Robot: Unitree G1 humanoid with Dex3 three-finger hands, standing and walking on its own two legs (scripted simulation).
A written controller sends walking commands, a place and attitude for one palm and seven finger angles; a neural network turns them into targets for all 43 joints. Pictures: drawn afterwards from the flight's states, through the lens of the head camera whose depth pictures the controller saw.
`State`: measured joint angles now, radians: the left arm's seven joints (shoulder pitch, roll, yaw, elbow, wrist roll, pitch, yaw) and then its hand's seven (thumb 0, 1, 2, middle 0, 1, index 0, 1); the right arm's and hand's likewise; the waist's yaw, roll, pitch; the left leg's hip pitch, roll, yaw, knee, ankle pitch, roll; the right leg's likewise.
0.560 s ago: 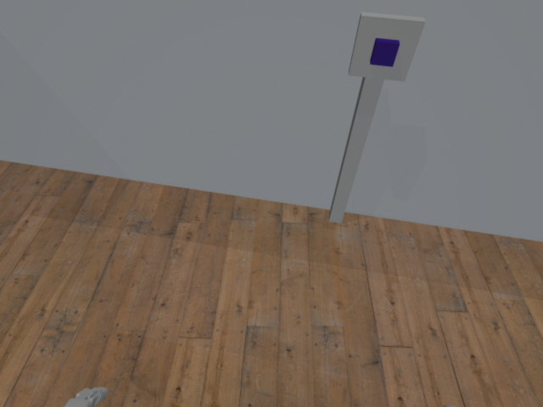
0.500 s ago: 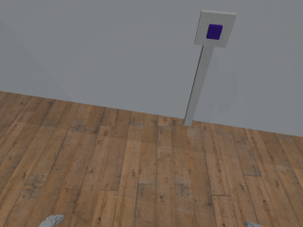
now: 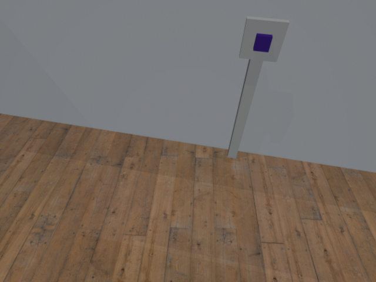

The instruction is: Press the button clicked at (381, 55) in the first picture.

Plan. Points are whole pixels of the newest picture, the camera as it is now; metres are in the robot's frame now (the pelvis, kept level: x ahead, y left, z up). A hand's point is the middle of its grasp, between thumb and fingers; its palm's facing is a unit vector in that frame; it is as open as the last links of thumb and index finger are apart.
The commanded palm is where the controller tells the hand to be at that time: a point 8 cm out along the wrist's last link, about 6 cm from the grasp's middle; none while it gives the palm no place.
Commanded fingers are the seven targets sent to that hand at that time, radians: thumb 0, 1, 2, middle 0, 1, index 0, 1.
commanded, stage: stand and wait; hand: left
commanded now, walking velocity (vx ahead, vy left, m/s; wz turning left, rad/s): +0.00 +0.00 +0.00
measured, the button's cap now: (262, 42) +1.03 -0.26 +0.06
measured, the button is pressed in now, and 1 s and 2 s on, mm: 0 0 0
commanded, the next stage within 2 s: look at it before walking up in 0.44 s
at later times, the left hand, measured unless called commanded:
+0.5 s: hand out of the picture +0.06 +0.23 -0.15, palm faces -0.05 -0.94 -0.33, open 7.3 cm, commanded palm none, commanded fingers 0.00 0.90 0.90 -0.20 -0.30 -0.20 -0.30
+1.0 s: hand out of the picture +0.07 +0.23 -0.15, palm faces -0.04 -0.94 -0.34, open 7.3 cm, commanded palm none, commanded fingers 0.00 0.90 0.90 -0.20 -0.30 -0.20 -0.30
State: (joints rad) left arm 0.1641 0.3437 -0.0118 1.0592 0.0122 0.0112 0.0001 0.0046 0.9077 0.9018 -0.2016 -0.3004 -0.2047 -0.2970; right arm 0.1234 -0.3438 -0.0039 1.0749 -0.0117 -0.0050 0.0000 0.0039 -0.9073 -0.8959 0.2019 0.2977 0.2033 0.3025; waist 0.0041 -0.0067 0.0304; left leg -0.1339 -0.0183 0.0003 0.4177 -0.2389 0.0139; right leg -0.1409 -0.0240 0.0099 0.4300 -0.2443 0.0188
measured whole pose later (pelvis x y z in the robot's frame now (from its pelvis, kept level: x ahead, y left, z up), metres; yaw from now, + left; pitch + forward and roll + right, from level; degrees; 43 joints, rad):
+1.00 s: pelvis +0.00 -0.01 +0.00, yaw +0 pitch -2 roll +0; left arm 0.14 0.34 -0.01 1.09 0.01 -0.01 0.00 0.00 0.91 0.90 -0.20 -0.30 -0.20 -0.30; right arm 0.11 -0.34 0.00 1.11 -0.01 -0.01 0.00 0.00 -0.91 -0.90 0.20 0.30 0.20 0.30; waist 0.00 0.00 0.03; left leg -0.13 0.01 0.00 0.37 -0.21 -0.01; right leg -0.14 0.00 0.01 0.39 -0.21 0.00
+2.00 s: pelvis -0.04 -0.01 +0.00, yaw -23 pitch +1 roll +1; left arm 0.26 0.22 0.06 0.91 0.03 0.05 0.00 0.00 0.91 0.90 -0.20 -0.30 -0.21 -0.30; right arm 0.12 -0.24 -0.06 0.92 -0.01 0.04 -0.03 0.00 -0.91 -0.90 0.20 0.30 0.20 0.30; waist 0.05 -0.02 0.04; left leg -0.36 0.02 -0.03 0.79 -0.41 -0.05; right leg -0.33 0.11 0.17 0.45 -0.13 -0.04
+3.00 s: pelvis +0.16 -0.19 -0.01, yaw -52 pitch +0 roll -3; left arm 0.30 0.22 0.06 1.03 0.03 -0.04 -0.01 -0.01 0.93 0.90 -0.20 -0.30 -0.20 -0.30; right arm 0.18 -0.17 -0.05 0.95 -0.03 -0.04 0.03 0.00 -0.91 -0.90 0.20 0.30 0.20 0.30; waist 0.02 0.00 0.01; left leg -0.44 0.12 0.10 0.64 -0.21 -0.04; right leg -0.10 0.05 -0.04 0.45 -0.35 -0.01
